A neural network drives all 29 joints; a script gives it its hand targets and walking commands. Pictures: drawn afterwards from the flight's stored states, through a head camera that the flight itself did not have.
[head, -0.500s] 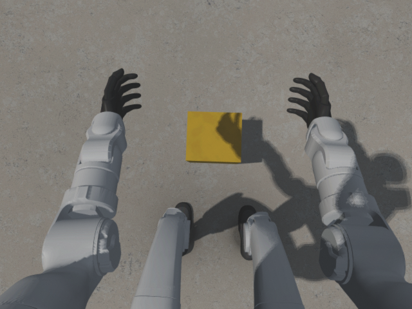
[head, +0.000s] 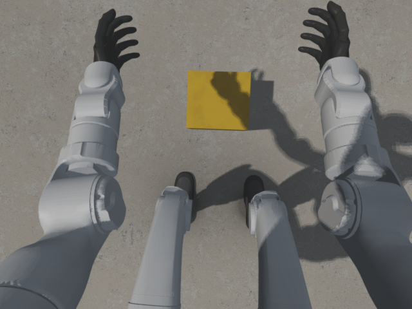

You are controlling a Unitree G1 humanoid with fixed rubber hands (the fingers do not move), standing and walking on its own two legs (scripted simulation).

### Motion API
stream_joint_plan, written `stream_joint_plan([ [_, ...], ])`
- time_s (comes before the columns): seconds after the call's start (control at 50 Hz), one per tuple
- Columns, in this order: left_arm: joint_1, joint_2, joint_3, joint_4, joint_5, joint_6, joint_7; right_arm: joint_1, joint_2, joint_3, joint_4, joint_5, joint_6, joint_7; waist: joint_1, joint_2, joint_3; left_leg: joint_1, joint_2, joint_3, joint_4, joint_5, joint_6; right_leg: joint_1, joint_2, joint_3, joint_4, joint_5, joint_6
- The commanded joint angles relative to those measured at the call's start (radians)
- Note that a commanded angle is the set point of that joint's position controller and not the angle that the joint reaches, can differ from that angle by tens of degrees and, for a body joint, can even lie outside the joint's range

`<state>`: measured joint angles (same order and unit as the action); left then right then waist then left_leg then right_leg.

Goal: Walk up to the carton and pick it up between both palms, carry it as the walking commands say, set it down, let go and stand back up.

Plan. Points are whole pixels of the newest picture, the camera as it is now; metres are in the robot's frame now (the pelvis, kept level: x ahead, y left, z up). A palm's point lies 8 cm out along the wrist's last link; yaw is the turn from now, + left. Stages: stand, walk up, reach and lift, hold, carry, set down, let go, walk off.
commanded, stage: reach and lift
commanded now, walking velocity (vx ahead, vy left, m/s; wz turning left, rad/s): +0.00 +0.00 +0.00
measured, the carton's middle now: (218, 103) +0.47 +0.02 -0.55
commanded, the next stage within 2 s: none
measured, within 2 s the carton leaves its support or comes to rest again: neither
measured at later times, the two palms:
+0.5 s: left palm (145, 86) +0.49 +0.20 -0.33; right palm (289, 87) +0.49 -0.16 -0.34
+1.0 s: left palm (158, 90) +0.49 +0.19 -0.43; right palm (277, 89) +0.51 -0.15 -0.44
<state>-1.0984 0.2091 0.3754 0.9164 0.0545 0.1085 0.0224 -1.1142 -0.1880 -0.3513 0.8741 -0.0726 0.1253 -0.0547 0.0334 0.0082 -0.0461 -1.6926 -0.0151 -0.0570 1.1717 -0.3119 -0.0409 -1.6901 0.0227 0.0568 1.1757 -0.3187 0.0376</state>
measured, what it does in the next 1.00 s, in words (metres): lowers itself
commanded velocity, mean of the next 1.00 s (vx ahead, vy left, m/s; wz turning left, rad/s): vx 0.00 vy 0.00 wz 0.00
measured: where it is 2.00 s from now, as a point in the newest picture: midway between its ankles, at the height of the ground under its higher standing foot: (218, 212)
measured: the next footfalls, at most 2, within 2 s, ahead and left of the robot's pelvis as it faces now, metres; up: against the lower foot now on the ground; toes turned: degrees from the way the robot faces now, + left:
none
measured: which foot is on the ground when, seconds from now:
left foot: down 0.00-1.00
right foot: down 0.00-1.00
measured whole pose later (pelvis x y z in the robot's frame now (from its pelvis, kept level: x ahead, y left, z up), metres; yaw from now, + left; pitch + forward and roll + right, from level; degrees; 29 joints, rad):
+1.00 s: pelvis -0.04 +0.00 -0.24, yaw +0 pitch +37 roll -1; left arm -1.48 0.34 0.12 1.13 -0.19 0.06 0.12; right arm -1.48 -0.36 -0.08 1.12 0.21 0.06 -0.12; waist 0.03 0.01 0.43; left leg -2.23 -0.05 -0.07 2.11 -0.53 -0.07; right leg -2.21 0.06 0.06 2.11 -0.54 0.08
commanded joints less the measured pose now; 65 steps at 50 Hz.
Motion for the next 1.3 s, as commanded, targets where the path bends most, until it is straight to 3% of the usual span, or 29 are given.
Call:
stream_joint_plan([
  [0.0, -0.382, 0.152, -0.022, -0.134, -0.023, -0.033, 0.014, -0.343, -0.096, 0.02, -0.049, 0.004, -0.027, -0.013, 0.001, -0.049, -0.952, 0.359, -0.061, 0.129, 0.048, 0.111, -0.016, 0.468, 0.059, -0.111, 0.069, 0.11, 0.018],
  [0.02, -0.383, 0.15, -0.024, -0.149, -0.019, -0.038, 0.011, -0.358, -0.116, 0.005, -0.093, -0.005, -0.029, -0.02, -0.023, -0.032, -1.012, 0.366, -0.061, 0.143, 0.076, 0.109, -0.018, 0.491, 0.063, -0.111, 0.085, 0.115, 0.017],
  [0.04, -0.401, 0.157, -0.028, -0.154, -0.02, -0.04, 0.019, -0.395, -0.104, 0.037, -0.125, 0.014, -0.03, -0.024, 0.012, -0.023, -1.037, 0.367, -0.07, 0.142, 0.105, 0.134, -0.014, 0.456, 0.063, -0.111, 0.117, 0.124, 0.017],
  [0.12, -0.411, 0.2, -0.069, -0.19, -0.057, -0.016, 0.052, -0.382, -0.179, 0.025, -0.153, 0.054, -0.018, -0.058, -0.002, 0.041, -1.217, 0.473, -0.073, 0.141, 0.216, 0.204, -0.021, 0.426, 0.073, -0.129, 0.215, 0.158, 0.017],
  [0.16, -0.433, 0.182, -0.116, -0.194, -0.104, -0.005, 0.07, -0.393, -0.176, 0.07, -0.138, 0.094, -0.012, -0.061, -0.008, 0.029, -1.244, 0.457, -0.068, 0.133, 0.252, 0.178, -0.023, 0.412, 0.072, -0.147, 0.274, 0.143, 0.011],
  [0.18, -0.416, 0.203, -0.114, -0.283, -0.132, 0.001, 0.072, -0.406, -0.217, 0.079, -0.264, 0.09, -0.008, -0.077, -0.021, -0.038, -1.45, 0.518, -0.08, 0.14, 0.291, 0.258, -0.021, 0.556, 0.074, -0.145, 0.291, 0.231, 0.018],
  [0.26, -0.388, 0.265, -0.13, -0.219, -0.138, 0.009, 0.094, -0.38, -0.214, 0.128, -0.24, 0.154, 0.007, -0.084, 0.012, 0.001, -1.419, 0.49, -0.074, 0.13, 0.358, 0.241, -0.003, 0.425, 0.073, -0.148, 0.371, 0.191, 0.016],
  [0.28, -0.402, 0.205, -0.173, -0.237, -0.16, 0.008, 0.093, -0.331, -0.175, 0.158, -0.176, 0.179, 0.007, -0.076, -0.018, 0.012, -1.378, 0.473, -0.072, 0.121, 0.384, 0.242, -0.003, 0.403, 0.074, -0.145, 0.4, 0.214, 0.008],
  [0.32, -0.463, 0.259, -0.166, -0.383, -0.167, 0.002, 0.108, -0.412, -0.233, 0.162, -0.34, 0.218, -0.002, -0.081, 0.015, 0.025, -1.567, 0.557, -0.07, 0.131, 0.444, 0.316, -0.007, 0.45, 0.079, -0.137, 0.449, 0.269, 0.003],
  [0.4, -0.488, 0.305, -0.187, -0.28, -0.217, 0.024, 0.118, -0.515, -0.277, 0.212, -0.341, 0.252, 0.018, -0.101, 0.019, -0.057, -1.58, 0.459, -0.064, 0.118, 0.521, 0.266, 0.014, 0.502, 0.061, -0.127, 0.545, 0.276, 0.01],
  [0.42, -0.539, 0.322, -0.184, -0.451, -0.235, 0.034, 0.127, -0.568, -0.302, 0.219, -0.539, 0.277, 0.025, -0.11, 0.013, -0.078, -1.825, 0.581, -0.074, 0.116, 0.539, 0.308, 0.018, 0.682, 0.063, -0.128, 0.57, 0.345, 0.015],
  [0.44, -0.555, 0.339, -0.201, -0.329, -0.238, 0.046, 0.124, -0.553, -0.301, 0.228, -0.359, 0.277, 0.044, -0.113, 0.022, -0.054, -1.687, 0.491, -0.062, 0.132, 0.573, 0.256, 0.01, 0.597, 0.054, -0.12, 0.59, 0.288, 0.012],
  [0.46, -0.61, 0.371, -0.198, -0.464, -0.259, 0.052, 0.137, -0.597, -0.328, 0.221, -0.505, 0.299, 0.051, -0.123, 0.01, -0.059, -1.877, 0.619, -0.068, 0.125, 0.587, 0.293, 0.013, 0.73, 0.062, -0.122, 0.605, 0.328, 0.011],
  [0.48, -0.598, 0.363, -0.197, -0.394, -0.245, 0.058, 0.141, -0.56, -0.315, 0.244, -0.404, 0.299, 0.059, -0.125, 0.012, -0.056, -1.816, 0.56, -0.062, 0.137, 0.626, 0.327, 0.009, 0.684, 0.058, -0.108, 0.637, 0.37, 0.014],
  [0.52, -0.626, 0.378, -0.198, -0.447, -0.256, 0.057, 0.147, -0.6, -0.361, 0.224, -0.495, 0.302, 0.053, -0.131, 0.015, -0.035, -1.782, 0.599, -0.053, 0.128, 0.662, 0.341, 0.015, 0.635, 0.064, -0.106, 0.666, 0.348, 0.008],
  [0.54, -0.622, 0.365, -0.22, -0.388, -0.253, 0.054, 0.144, -0.576, -0.347, 0.229, -0.383, 0.301, 0.051, -0.132, 0.018, 0.005, -1.621, 0.547, -0.048, 0.135, 0.653, 0.292, 0.012, 0.514, 0.063, -0.119, 0.662, 0.272, 0.014],
  [0.58, -0.643, 0.333, -0.251, -0.224, -0.255, 0.05, 0.135, -0.581, -0.331, 0.198, -0.153, 0.26, 0.045, -0.123, -0.042, 0.023, -1.325, 0.398, -0.038, 0.117, 0.64, 0.111, 0.005, 0.335, 0.049, -0.133, 0.66, 0.097, 0.001],
  [0.6, -0.649, 0.329, -0.244, -0.146, -0.231, 0.043, 0.129, -0.574, -0.322, 0.207, -0.037, 0.262, 0.043, -0.11, -0.021, 0.048, -1.141, 0.314, -0.033, 0.124, 0.639, 0.008, -0.002, 0.229, 0.039, -0.127, 0.649, 0.002, -0.004],
  [0.7, -0.717, 0.252, -0.273, 0.051, -0.252, -0.013, 0.096, -0.633, -0.287, 0.216, 0.148, 0.264, -0.023, -0.061, -0.042, 0.029, -0.905, 0.172, -0.011, 0.107, 0.686, -0.078, -0.002, 0.044, 0.021, -0.124, 0.696, -0.108, -0.008],
  [0.84, -0.67, 0.296, -0.218, 0.125, -0.234, -0.072, 0.096, -0.634, -0.299, 0.21, 0.206, 0.247, -0.084, -0.062, 0.003, 0.014, -0.872, 0.104, -0.016, 0.111, 0.755, 0.036, -0.021, -0.02, 0.011, -0.119, 0.761, -0.002, 0.016],
  [0.9, -0.678, 0.305, -0.222, 0.006, -0.234, -0.092, 0.112, -0.675, -0.304, 0.243, 0.034, 0.28, -0.107, -0.066, 0.032, -0.015, -1.082, 0.197, -0.023, 0.099, 0.768, 0.133, -0.014, 0.081, 0.023, -0.123, 0.797, 0.093, 0.024],
  [0.92, -0.649, 0.292, -0.25, 0.114, -0.244, -0.094, 0.109, -0.644, -0.284, 0.268, 0.139, 0.3, -0.11, -0.063, 0.032, 0.017, -0.966, 0.138, -0.009, 0.101, 0.787, 0.103, -0.016, 0.002, 0.013, -0.123, 0.81, 0.067, 0.021],
  [1.0, -0.655, 0.268, -0.286, 0.131, -0.286, -0.095, 0.099, -0.637, -0.304, 0.282, 0.151, 0.291, -0.115, -0.071, -0.022, -0.028, -0.962, 0.089, -0.015, 0.098, 0.828, 0.121, -0.019, 0.076, 0.008, -0.121, 0.842, 0.108, 0.022],
  [1.08, -0.687, 0.314, -0.284, 0.009, -0.288, -0.13, 0.092, -0.69, -0.273, 0.323, 0.007, 0.345, -0.137, -0.077, 0.02, -0.026, -1.122, 0.155, -0.011, 0.084, 0.88, 0.242, -0.016, 0.173, 0.013, -0.096, 0.901, 0.237, 0.012],
  [1.1, -0.718, 0.284, -0.3, 0.004, -0.318, -0.141, 0.092, -0.666, -0.267, 0.331, 0.012, 0.354, -0.147, -0.076, -0.013, -0.033, -1.085, 0.183, -0.015, 0.086, 0.912, 0.304, -0.015, 0.121, 0.018, -0.087, 0.898, 0.265, 0.009],
  [1.14, -0.658, 0.255, -0.306, 0.059, -0.32, -0.162, 0.079, -0.612, -0.202, 0.37, 0.102, 0.369, -0.157, -0.06, 0.027, -0.041, -0.955, 0.099, -0.012, 0.087, 0.916, 0.342, -0.009, 0.091, 0.021, -0.064, 0.901, 0.316, 0.014],
  [1.2, -0.633, 0.185, -0.37, 0.069, -0.354, -0.158, 0.051, -0.598, -0.185, 0.386, 0.141, 0.395, -0.161, -0.04, 0.009, 0.003, -0.91, 0.066, -0.004, 0.062, 0.916, 0.349, -0.011, 0.069, 0.019, -0.064, 0.927, 0.341, 0.0],
  [1.22, -0.636, 0.19, -0.39, 0.121, -0.362, -0.153, 0.053, -0.576, -0.166, 0.378, 0.19, 0.412, -0.15, -0.036, 0.0, 0.03, -0.855, 0.162, 0.011, 0.04, 0.92, 0.327, -0.003, -0.113, 0.017, -0.084, 0.925, 0.227, 0.001],
  [1.28, -0.561, 0.27, -0.299, 0.16, -0.319, -0.153, 0.063, -0.552, -0.211, 0.361, 0.17, 0.395, -0.156, -0.045, 0.037, -0.01, -0.874, 0.046, 0.002, 0.074, 0.925, 0.282, -0.005, 0.055, 0.019, -0.07, 0.915, 0.273, 0.012],
])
